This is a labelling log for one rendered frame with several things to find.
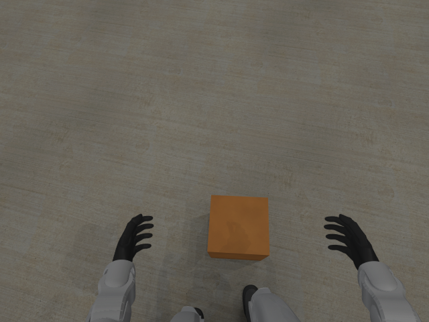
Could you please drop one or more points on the robot left hand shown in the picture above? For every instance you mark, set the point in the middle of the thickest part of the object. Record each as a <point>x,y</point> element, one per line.
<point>126,248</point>

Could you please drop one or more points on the robot left foot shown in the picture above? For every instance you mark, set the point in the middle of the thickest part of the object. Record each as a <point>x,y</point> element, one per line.
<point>200,313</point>

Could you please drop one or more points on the robot right forearm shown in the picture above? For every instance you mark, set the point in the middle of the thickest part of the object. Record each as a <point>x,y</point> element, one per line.
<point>384,295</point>

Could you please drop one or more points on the carton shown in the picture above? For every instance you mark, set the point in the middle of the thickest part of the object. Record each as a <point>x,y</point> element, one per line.
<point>238,228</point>

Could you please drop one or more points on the robot left forearm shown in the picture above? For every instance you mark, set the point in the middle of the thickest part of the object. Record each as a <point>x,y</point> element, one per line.
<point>116,293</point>

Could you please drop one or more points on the right robot shin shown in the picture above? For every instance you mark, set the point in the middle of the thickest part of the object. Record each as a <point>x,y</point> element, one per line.
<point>261,291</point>

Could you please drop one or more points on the robot right hand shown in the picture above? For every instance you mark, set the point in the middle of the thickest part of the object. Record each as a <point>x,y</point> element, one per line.
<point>358,247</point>

